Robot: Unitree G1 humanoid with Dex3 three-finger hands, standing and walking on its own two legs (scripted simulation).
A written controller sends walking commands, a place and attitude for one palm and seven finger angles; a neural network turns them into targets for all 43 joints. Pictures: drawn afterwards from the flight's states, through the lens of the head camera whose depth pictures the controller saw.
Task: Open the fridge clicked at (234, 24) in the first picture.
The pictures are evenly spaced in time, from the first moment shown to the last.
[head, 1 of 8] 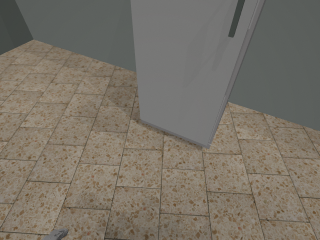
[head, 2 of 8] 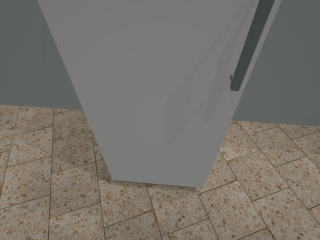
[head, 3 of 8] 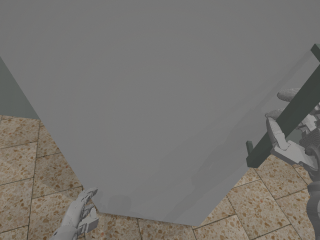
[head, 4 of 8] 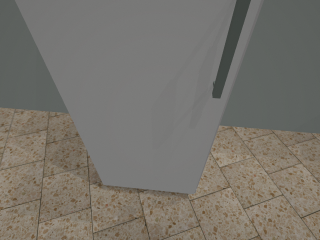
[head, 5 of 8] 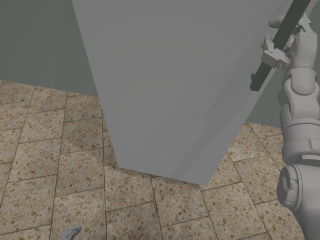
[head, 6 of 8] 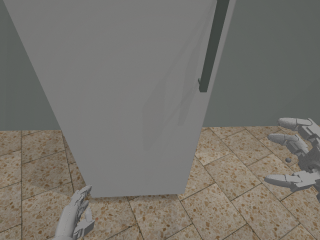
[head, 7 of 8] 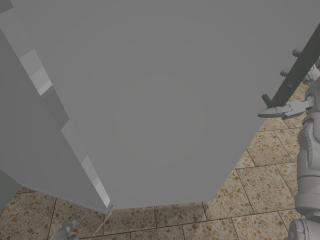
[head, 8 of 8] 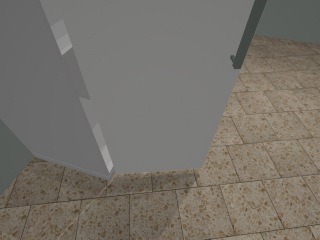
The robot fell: no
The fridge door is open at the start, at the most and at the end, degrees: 0 71 68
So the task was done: yes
